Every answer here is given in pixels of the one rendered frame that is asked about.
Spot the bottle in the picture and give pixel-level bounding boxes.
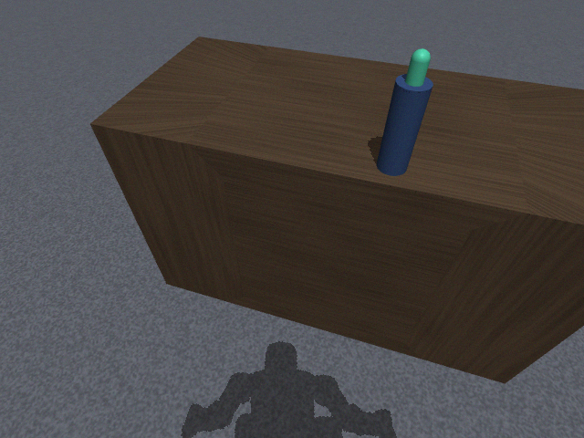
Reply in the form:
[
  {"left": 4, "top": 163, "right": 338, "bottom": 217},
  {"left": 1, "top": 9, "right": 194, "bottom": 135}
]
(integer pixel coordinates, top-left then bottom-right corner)
[{"left": 377, "top": 48, "right": 433, "bottom": 176}]

